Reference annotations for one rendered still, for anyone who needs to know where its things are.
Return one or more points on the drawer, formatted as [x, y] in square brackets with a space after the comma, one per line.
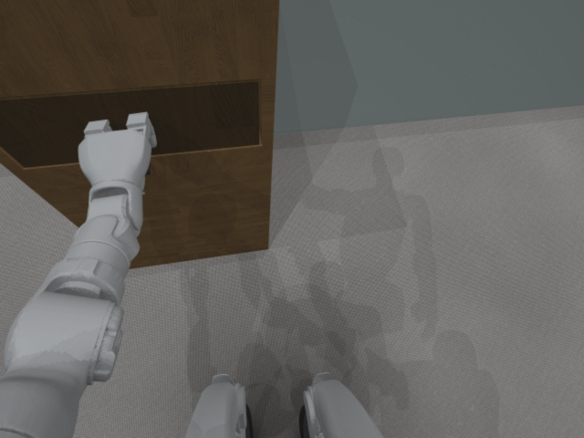
[46, 129]

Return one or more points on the left robot forearm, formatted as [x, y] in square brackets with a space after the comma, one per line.
[99, 258]

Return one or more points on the right robot shin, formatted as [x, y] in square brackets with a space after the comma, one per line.
[320, 377]

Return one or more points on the left robot hand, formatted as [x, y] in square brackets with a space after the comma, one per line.
[117, 155]

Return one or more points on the left robot upper arm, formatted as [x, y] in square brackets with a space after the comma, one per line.
[65, 343]

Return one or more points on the cabinet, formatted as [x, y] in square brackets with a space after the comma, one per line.
[197, 204]

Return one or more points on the robot left thigh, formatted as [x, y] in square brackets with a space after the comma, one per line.
[219, 413]

